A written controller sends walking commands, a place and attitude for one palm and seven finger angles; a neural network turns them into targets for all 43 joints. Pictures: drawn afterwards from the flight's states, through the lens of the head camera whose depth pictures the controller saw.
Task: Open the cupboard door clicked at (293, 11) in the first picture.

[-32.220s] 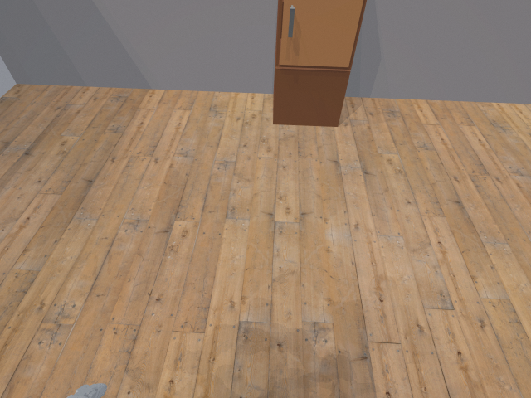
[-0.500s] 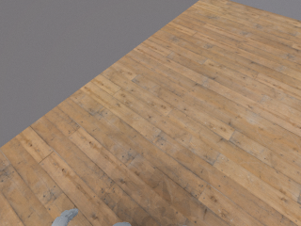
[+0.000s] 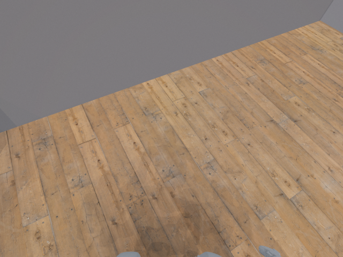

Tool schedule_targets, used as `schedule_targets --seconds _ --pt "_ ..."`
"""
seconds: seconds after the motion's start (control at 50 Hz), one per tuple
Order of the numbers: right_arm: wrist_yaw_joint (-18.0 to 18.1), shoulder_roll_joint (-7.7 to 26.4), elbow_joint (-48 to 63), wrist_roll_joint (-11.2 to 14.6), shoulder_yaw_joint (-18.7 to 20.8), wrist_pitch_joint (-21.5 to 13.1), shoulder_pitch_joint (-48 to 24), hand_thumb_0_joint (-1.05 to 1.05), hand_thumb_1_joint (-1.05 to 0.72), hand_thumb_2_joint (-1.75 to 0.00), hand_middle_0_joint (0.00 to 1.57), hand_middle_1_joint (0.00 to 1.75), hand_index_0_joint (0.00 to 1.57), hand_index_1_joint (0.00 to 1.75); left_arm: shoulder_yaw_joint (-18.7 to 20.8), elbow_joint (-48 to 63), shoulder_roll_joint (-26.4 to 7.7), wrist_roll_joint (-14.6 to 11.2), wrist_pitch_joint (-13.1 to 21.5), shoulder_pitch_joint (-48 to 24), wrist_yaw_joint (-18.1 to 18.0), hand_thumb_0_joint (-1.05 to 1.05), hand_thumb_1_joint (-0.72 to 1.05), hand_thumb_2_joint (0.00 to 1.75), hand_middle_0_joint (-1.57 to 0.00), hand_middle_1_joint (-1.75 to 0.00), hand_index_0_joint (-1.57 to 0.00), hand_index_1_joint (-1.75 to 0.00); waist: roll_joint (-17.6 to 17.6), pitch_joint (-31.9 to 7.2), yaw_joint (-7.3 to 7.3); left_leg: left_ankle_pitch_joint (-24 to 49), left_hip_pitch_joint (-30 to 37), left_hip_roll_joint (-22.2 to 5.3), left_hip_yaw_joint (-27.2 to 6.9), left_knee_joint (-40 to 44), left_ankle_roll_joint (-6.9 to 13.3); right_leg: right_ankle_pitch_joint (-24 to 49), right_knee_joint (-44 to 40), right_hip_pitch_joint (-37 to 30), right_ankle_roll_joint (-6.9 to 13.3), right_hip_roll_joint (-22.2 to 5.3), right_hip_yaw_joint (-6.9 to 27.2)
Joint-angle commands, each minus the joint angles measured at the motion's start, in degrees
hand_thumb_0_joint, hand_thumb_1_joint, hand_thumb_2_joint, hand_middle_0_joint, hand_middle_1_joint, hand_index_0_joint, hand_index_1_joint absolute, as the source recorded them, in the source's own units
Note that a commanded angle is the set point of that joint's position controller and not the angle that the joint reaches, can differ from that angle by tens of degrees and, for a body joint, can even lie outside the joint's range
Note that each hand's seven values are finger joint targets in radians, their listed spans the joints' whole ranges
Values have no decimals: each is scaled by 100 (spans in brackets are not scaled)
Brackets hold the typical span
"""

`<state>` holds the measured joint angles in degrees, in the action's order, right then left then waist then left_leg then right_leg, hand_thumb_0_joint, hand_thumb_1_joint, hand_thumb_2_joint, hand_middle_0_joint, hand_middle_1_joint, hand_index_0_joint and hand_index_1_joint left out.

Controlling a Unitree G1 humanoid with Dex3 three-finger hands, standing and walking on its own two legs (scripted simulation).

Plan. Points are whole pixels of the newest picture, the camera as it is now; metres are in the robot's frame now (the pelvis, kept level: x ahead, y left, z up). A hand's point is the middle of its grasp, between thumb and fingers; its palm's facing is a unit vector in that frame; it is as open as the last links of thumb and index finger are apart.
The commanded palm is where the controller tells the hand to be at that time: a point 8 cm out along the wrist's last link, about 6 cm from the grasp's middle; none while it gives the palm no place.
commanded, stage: turn to face it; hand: left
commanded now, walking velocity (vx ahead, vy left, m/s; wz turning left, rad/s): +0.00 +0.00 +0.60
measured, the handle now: out of the picture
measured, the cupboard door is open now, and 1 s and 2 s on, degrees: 43 43 43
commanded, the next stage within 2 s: none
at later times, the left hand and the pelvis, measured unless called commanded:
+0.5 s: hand out of the picture +0.05 +0.14 -0.13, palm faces +0.27 -0.92 -0.28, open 7.4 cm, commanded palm none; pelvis +0.02 -0.07 +0.02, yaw +17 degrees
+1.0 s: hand out of the picture -0.01 +0.18 -0.15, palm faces +0.58 -0.77 -0.26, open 7.4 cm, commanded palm none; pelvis +0.04 -0.06 +0.02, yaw +35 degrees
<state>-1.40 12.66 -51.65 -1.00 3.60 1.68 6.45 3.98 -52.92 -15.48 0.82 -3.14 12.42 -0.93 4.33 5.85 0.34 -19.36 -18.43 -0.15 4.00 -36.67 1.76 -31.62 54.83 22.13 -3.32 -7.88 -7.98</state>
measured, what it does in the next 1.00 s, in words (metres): steps on the spot, turning left: right foot, then left foot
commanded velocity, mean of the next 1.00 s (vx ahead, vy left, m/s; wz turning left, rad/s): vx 0.00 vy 0.00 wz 0.60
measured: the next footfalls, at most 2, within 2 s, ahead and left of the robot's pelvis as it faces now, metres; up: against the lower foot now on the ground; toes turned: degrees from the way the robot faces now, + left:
right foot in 0.32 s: +0.07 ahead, -0.16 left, +0.00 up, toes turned +8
left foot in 0.74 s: +0.01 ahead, +0.07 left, +0.00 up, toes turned +33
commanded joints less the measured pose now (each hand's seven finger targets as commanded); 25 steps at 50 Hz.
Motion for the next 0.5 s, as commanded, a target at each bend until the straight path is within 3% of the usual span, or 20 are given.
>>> schedule_targets --seconds 0.0,0.02,0.06,0.1,0.18,0.22,0.26,0.28,0.3,0.32,0.34,0.36,0.38,0.4,0.44,0.48 --pt "256 1253 235 -50 252 -49 574 0 -90 -90 20 30 20 30 122 671 -384 34 147 -558 0 0 90 90 -20 -30 -20 -30 -1594 -794 -293 3374 1136 -1653 -1925 1580 854 485 1282 1273 -175 54 860" --pt "256 1206 269 -41 216 -68 423 0 -90 -90 20 30 20 30 122 601 -400 31 129 -428 26 0 90 90 -20 -30 -20 -30 -1534 -758 -185 3282 1039 -1453 -1682 1597 735 702 1214 1145 -187 104 833" --pt "249 1183 306 -28 203 -99 374 0 -90 -90 20 30 20 30 120 543 -369 23 135 -292 58 0 90 90 -20 -30 -20 -30 -1274 -808 -90 3135 1049 -1237 -1508 1581 639 886 898 957 -211 232 746" --pt "229 1232 279 -36 227 -100 441 0 -90 -90 20 30 20 30 101 574 -328 7 132 -347 50 0 90 90 -20 -30 -20 -30 -1204 -848 -119 3054 1081 -1207 -1579 1577 672 865 485 816 -234 323 706" --pt "198 1271 280 -60 282 -43 413 0 -90 -90 20 30 20 30 70 709 -289 -8 154 -522 43 0 90 90 -20 -30 -20 -30 -1498 -772 -179 2591 791 -1127 -1822 1501 673 675 -604 300 -214 524 577" --pt "196 1304 350 -54 299 -10 267 0 -90 -90 20 30 20 30 59 699 -288 -41 196 -335 35 0 90 90 -20 -30 -20 -30 -1652 -800 -94 2640 470 -1099 -2031 1299 635 783 -1358 -308 -171 684 505" --pt "189 1239 434 2 326 10 4 0 -90 -90 20 30 20 30 115 560 -412 -38 280 233 25 0 90 90 -20 -30 -20 -30 -1367 -945 207 2134 -95 -777 -1943 804 347 1807 -2669 -1411 -133 722 458" --pt "166 927 490 59 299 -7 72 0 -90 -90 20 30 20 30 189 512 -729 14 358 508 -19 0 90 90 -20 -30 -20 -30 -406 -1144 331 954 -837 -321 -1621 116 8 2105 -3518 -2348 24 -52 1133" --pt "144 508 628 79 231 -27 127 0 -90 -90 20 30 20 30 303 507 -1322 101 390 611 -77 0 90 90 -20 -30 -20 -30 1537 -1188 393 -1466 -1794 538 -563 -1453 -459 3006 -3833 -2757 688 -1788 2861" --pt "137 804 620 34 271 8 30 0 -90 -90 20 30 20 30 230 518 -1314 54 371 582 -97 0 90 90 -20 -30 -20 -30 1239 -1094 385 -1891 -1649 236 -828 -2766 -400 3508 -3775 -1962 1140 -2221 2924" --pt "102 793 505 17 285 49 168 0 -90 -90 20 30 20 30 158 593 -950 54 391 181 -108 0 90 90 -20 -30 -20 -30 755 -861 120 -1326 -1630 46 -999 -3357 -385 3307 -3733 -1629 1162 -1811 2284" --pt "85 714 388 24 309 118 195 0 -90 -90 20 30 20 30 140 676 -768 39 359 -127 -136 0 90 90 -20 -30 -20 -30 877 -750 -16 -1046 -1612 -59 -868 -3591 -444 3235 -3719 -1441 1053 -1579 2050" --pt "40 688 290 1 283 163 180 0 -90 -90 20 30 20 30 68 715 -618 22 344 -320 -117 0 90 90 -20 -30 -20 -30 735 -505 -121 -657 -1559 -143 -727 -3731 -511 3432 -3612 -1238 936 -1208 1430" --pt "4 626 251 -4 251 176 240 0 -90 -90 20 30 20 30 37 742 -509 23 371 -384 -106 0 90 90 -20 -30 -20 -30 887 -488 -180 -443 -1546 -169 -622 -3638 -555 3733 -3572 -1228 864 -1050 1012" --pt "-28 527 252 15 214 198 137 0 -90 -90 20 30 20 30 41 715 -496 28 397 -184 -102 0 90 90 -20 -30 -20 -30 765 -511 -118 -307 -1475 -130 -443 -3174 -606 4026 -3529 -1457 792 -946 648" --pt "-41 473 259 25 186 201 -37 0 -90 -90 20 30 20 30 80 630 -569 43 401 60 -112 0 90 90 -20 -30 -20 -30 580 -567 -1 -378 -1402 -140 -281 -2590 -642 4225 -3467 -1782 818 -1020 504"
